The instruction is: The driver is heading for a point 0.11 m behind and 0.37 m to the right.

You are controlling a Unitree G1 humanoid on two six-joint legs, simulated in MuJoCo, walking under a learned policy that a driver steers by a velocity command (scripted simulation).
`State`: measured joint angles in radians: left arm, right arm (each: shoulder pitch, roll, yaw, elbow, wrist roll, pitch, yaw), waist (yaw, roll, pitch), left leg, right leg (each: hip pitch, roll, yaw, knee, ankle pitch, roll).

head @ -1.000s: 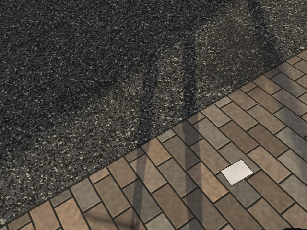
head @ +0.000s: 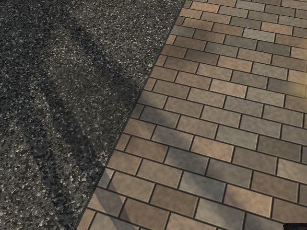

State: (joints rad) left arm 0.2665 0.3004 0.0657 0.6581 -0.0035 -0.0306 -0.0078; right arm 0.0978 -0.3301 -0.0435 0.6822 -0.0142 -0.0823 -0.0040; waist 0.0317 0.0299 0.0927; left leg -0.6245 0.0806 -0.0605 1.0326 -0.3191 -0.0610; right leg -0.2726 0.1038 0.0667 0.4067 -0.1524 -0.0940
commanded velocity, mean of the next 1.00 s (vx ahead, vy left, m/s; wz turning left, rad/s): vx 0.17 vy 0.00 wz -0.60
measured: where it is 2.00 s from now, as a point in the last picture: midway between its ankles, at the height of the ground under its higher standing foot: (219, 228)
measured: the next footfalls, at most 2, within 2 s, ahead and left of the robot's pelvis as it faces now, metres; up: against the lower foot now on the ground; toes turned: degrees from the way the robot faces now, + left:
left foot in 0.22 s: +0.27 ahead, +0.12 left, +0.00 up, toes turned -13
right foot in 0.66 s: +0.12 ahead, -0.10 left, +0.00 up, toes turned -25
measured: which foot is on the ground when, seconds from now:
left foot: up 0.00-0.20, down 0.22-0.66, up 0.68-1.00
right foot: down 0.00-0.22, up 0.24-0.64, down 0.66-1.00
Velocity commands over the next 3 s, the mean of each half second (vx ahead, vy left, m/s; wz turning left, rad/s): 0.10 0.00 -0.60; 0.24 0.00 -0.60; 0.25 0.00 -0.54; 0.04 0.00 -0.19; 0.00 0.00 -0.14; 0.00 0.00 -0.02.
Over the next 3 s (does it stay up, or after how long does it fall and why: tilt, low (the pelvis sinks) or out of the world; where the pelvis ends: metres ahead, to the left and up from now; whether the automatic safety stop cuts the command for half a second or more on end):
stays up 0.42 -0.20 0.00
